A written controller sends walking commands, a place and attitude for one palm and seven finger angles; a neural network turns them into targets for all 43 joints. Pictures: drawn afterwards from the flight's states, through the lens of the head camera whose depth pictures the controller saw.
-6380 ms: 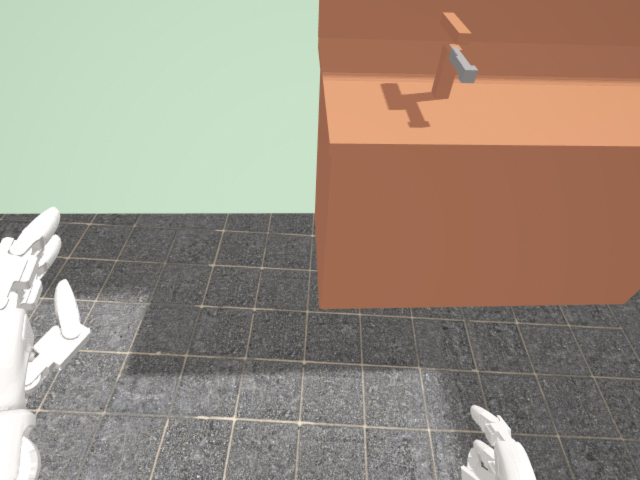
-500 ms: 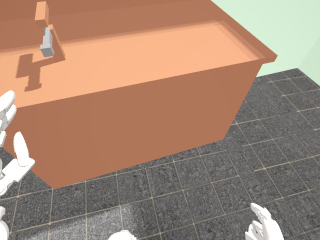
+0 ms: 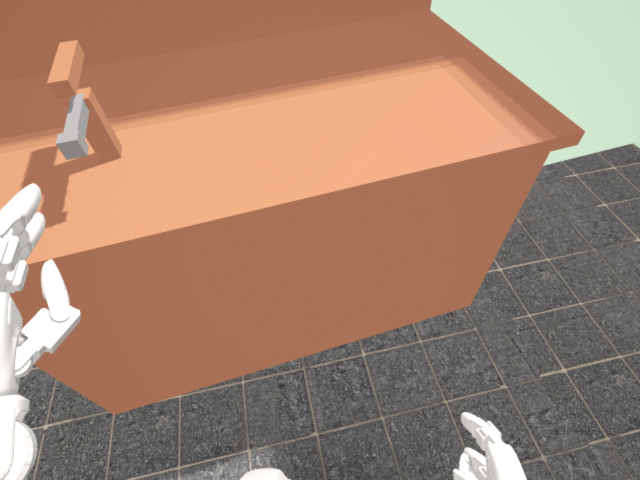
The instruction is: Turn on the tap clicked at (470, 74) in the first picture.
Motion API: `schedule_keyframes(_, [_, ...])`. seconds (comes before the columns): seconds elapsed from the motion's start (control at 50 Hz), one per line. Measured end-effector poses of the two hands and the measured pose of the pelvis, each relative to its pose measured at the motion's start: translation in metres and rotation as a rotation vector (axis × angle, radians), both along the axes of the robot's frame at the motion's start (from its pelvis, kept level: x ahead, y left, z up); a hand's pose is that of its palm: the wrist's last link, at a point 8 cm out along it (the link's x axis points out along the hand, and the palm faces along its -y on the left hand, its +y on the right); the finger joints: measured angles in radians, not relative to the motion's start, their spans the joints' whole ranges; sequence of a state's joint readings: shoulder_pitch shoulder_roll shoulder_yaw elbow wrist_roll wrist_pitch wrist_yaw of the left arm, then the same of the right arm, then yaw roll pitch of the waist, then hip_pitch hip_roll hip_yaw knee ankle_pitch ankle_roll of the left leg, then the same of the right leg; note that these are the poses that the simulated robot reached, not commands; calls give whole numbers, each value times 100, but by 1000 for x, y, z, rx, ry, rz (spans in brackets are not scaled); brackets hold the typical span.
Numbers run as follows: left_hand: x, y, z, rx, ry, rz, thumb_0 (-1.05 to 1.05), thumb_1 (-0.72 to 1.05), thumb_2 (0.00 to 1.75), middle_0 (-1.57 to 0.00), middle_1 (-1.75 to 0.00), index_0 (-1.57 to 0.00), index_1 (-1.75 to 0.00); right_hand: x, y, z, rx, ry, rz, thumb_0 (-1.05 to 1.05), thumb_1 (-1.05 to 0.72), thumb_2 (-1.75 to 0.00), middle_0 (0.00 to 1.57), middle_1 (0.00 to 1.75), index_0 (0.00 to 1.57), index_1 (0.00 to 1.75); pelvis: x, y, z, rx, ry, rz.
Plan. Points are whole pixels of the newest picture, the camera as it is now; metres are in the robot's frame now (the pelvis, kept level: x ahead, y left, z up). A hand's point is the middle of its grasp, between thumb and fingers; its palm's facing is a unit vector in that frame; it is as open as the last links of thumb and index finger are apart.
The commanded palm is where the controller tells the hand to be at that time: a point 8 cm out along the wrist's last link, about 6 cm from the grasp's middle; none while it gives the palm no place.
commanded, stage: take the last steps up to it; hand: left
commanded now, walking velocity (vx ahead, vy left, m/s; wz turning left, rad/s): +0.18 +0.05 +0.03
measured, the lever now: (72, 145) +0.50 +0.40 +0.15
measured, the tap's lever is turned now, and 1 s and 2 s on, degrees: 0 0 0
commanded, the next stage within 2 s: come to a stop and stand still in 0.20 s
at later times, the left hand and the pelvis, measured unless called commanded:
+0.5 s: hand (98, 253) +0.28 +0.24 +0.19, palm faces +0.37 -0.83 -0.42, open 7.4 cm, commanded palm +0.23 +0.28 +0.19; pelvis +0.06 +0.00 +0.01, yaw -1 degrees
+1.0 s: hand (52, 306) +0.22 +0.26 +0.18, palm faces +0.45 -0.81 -0.38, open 7.4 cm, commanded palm +0.18 +0.29 +0.19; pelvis +0.02 +0.01 +0.01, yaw +0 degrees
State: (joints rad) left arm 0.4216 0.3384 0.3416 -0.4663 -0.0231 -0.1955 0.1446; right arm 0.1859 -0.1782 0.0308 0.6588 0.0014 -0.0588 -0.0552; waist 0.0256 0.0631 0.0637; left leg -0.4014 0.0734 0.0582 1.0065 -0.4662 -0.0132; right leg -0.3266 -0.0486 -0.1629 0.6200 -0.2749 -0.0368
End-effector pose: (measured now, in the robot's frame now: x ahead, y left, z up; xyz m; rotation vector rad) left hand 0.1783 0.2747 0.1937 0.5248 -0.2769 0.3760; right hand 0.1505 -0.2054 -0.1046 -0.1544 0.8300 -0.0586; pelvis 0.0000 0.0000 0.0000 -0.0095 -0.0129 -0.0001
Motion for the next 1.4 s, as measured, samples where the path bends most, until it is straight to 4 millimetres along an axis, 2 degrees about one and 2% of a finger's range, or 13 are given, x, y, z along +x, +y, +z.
schedule_keyframes(0.12, [19,-3,-1,-29,15,-28,1,89,90,-21,-30,-22,-30,17,-36,24,-117,16,-44,2,-91,-90,20,30,20,30,18,0,11,20,16,9])
schedule_keyframes(0.22, [30,10,5,-4,-53,-65,1,89,90,-21,-30,-22,-30,38,-45,42,-206,-48,-75,2,-91,-90,20,30,20,30,37,13,4,-1,7,7])
schedule_keyframes(0.28, [41,22,7,4,-95,-58,1,89,90,-21,-30,-22,-30,50,-36,46,-203,-78,-97,2,-91,-90,20,30,20,30,45,18,2,10,-3,-4])
schedule_keyframes(0.36, [55,28,10,-14,-86,-37,1,89,90,-21,-30,-22,-30,63,-12,48,-129,-98,-73,2,-91,-90,19,30,20,30,54,18,10,-11,2,0])
schedule_keyframes(0.48, [62,7,10,-20,-19,-60,1,89,90,-21,-30,-21,-30,72,16,42,-12,-109,-11,2,-91,-90,20,30,20,30,64,7,13,-10,-1,-8])
schedule_keyframes(0.58, [63,-11,4,2,26,-37,1,89,90,-21,-30,-21,-30,76,11,24,36,-92,16,1,-90,-90,20,30,21,30,65,-8,7,-5,-12,-6])
schedule_keyframes(0.64, [62,-16,0,-23,49,-23,1,89,90,-21,-30,-22,-30,72,-3,20,22,-65,6,2,-91,-90,20,30,21,30,62,-11,8,8,-1,-7])
schedule_keyframes(0.72, [56,-17,-1,-27,55,-20,1,89,90,-21,-30,-22,-30,64,-24,25,-41,-44,-22,2,-91,-90,20,30,20,30,53,-12,11,26,5,-3])
schedule_keyframes(0.84, [31,-3,-1,-20,11,-36,1,89,90,-21,-30,-22,-30,47,-42,37,-150,-56,-57,2,-91,-90,20,30,20,30,37,-1,5,3,-4,15])
schedule_keyframes(0.98, [5,19,0,-36,-46,10,1,89,90,-21,-30,-22,-30,25,-24,46,-151,-90,-37,2,-91,-90,20,30,20,30,22,6,8,7,-19,9])
schedule_keyframes(1.14, [-9,9,-10,-95,-34,1,1,89,90,-21,-30,-21,-30,7,2,35,-54,-102,14,2,-91,-90,20,30,20,30,-2,4,7,-5,-27,-4])
schedule_keyframes(1.24, [-17,6,-11,-90,-5,-29,1,89,90,-21,-30,-21,-30,-11,3,33,-58,-79,1,2,-91,-90,20,30,21,30,-11,6,8,-8,-23,-6])
schedule_keyframes(1.4, [-24,17,-5,-55,-11,-9,1,89,90,-21,-30,-21,-30,-31,-6,32,-85,-52,-34,2,-91,-90,20,30,20,30,-18,10,10,-6,-28,-5])
